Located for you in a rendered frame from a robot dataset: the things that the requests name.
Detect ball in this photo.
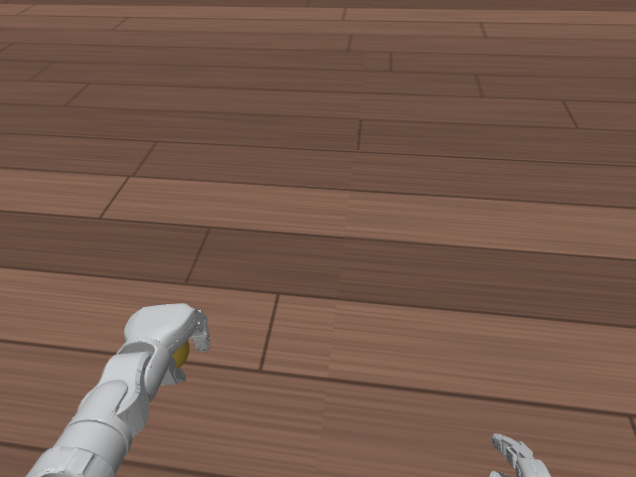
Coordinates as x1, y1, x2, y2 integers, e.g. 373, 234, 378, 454
172, 340, 190, 369

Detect right robot hand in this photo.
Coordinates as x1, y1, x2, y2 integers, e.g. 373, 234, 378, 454
489, 433, 552, 477

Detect left robot arm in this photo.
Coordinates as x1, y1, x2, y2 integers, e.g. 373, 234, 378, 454
26, 337, 170, 477

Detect left robot hand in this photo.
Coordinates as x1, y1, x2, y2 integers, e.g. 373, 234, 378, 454
124, 303, 210, 386

